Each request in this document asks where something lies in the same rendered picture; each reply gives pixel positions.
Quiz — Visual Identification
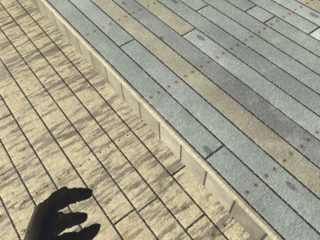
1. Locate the left robot hand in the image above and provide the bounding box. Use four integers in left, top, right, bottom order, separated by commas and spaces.
24, 186, 101, 240

